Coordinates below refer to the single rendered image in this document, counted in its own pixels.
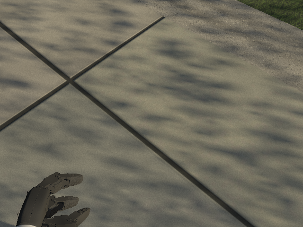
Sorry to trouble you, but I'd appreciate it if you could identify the left robot hand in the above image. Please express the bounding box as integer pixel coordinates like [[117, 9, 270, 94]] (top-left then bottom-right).
[[16, 172, 91, 227]]

